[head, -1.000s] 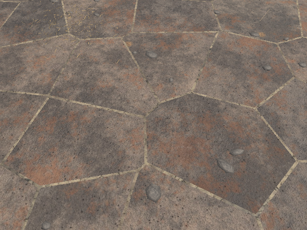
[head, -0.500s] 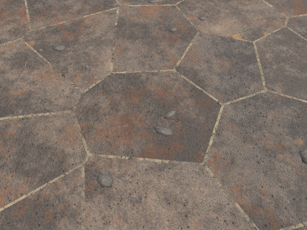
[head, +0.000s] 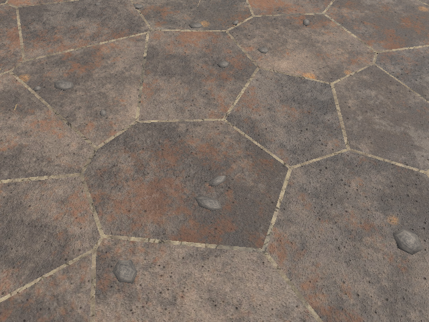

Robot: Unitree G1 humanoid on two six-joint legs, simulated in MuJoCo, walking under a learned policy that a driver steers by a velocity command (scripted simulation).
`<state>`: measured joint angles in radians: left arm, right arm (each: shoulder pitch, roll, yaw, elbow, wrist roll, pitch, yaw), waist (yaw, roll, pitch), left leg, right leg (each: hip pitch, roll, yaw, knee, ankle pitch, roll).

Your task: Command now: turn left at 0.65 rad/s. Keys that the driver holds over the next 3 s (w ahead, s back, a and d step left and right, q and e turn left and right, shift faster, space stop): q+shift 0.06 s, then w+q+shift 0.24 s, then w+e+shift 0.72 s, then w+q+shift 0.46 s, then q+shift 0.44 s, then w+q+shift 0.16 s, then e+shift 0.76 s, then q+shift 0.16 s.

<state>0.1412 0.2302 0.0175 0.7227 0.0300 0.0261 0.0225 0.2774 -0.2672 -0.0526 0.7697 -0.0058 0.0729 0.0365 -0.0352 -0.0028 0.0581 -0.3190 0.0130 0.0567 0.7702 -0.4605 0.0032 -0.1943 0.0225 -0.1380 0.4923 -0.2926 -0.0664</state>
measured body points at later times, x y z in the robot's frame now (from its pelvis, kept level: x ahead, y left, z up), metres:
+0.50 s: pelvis +0.18 +0.04 +0.00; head +0.19 +0.05 +0.45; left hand +0.29 +0.34 -0.09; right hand +0.26 -0.25 -0.11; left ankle -0.02 +0.09 -0.73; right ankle +0.35 -0.05 -0.71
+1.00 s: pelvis +0.61 +0.08 -0.02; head +0.66 +0.07 +0.43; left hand +0.54 +0.37 -0.13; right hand +0.89 -0.13 -0.06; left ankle +0.80 +0.21 -0.72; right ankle +0.38 -0.02 -0.73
